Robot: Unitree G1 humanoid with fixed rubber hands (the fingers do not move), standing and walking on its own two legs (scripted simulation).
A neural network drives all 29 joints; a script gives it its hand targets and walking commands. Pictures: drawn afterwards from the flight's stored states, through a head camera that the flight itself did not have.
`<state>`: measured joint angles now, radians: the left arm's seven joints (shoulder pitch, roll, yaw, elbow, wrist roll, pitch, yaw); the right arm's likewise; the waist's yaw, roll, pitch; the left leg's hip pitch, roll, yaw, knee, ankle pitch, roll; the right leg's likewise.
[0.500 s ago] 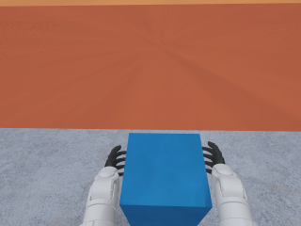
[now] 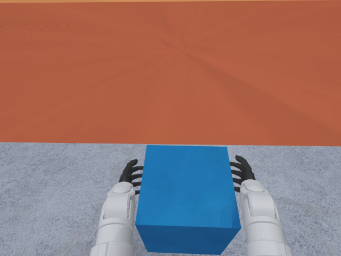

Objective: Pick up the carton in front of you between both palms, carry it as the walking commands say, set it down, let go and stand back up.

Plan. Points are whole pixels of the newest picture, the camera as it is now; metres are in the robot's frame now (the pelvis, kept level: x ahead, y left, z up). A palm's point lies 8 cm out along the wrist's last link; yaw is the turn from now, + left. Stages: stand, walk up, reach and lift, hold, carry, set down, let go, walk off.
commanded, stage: reach and lift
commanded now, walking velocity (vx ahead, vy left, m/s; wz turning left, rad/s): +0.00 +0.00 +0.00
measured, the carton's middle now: (185, 202) +0.31 +0.00 -0.05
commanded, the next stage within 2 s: hold in 0.50 s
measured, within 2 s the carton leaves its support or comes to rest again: neither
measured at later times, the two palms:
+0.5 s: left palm (125, 186) +0.30 +0.15 +0.04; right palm (248, 183) +0.31 -0.15 +0.04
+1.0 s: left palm (124, 186) +0.29 +0.15 +0.05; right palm (251, 184) +0.29 -0.15 +0.06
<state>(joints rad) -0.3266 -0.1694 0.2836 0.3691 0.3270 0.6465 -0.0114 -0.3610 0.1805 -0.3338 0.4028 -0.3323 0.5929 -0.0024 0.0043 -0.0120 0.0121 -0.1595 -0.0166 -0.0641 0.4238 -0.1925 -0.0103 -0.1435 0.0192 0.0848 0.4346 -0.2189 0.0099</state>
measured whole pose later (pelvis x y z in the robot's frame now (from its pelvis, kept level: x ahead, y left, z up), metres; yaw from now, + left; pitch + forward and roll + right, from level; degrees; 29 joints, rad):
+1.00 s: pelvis +0.00 +0.00 +0.00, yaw +0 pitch -8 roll +0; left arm -0.30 -0.16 0.23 0.27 0.31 0.78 -0.01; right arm -0.33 0.17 -0.28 0.29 -0.32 0.73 0.00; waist 0.00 -0.01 0.03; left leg -0.06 -0.02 -0.07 0.37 -0.17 -0.01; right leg -0.04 0.02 0.08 0.38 -0.20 0.01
